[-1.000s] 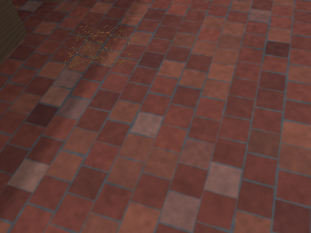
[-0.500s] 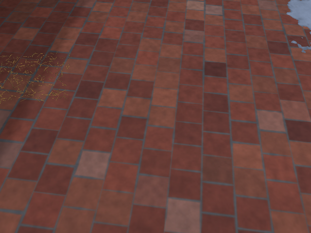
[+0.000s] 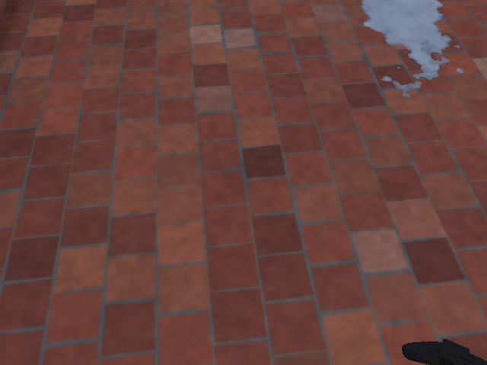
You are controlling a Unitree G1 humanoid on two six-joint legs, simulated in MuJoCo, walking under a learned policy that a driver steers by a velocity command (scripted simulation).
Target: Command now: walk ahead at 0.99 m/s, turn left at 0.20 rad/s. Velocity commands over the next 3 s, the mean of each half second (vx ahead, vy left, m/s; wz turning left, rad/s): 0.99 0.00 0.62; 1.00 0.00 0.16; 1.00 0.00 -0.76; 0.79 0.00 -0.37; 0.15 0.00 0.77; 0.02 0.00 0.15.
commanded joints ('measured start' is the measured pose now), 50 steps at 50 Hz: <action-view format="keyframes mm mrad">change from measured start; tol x64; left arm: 1 43 179 37 -6 16 -16 23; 22 -553 43 -78 -347 37 30 -2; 50 171 41 -5 -19 -29 11 21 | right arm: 1 -71 -98 -30 -41 9 -16 2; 6 641 -264 -116 183 14 16 -39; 50 415 -318 -114 72 -56 -11 -49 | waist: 1 -10 -81 18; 50 -204 230 -501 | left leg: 1 242 -124 84 -78 1 59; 7 1194 129 -806 -195 -565 388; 21 499 -119 -439 -453 18 174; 26 739 -86 -402 -36 483 93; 30 12 -171 -198 835 -526 60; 47 733 -192 3 -24 -280 63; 50 1194 365 -876 -280 -828 134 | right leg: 1 -69 -254 -70 2 1031 31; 5 -89 -293 -172 778 1418 87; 7 -903 6 -95 1558 -156 162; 26 -321 -122 -119 379 272 116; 29 288 -641 816 221 -309 -98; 42 -496 -329 -45 -145 381 -8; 47 -293 -339 -75 399 1073 29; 50 -838 -125 -9 1334 -145 37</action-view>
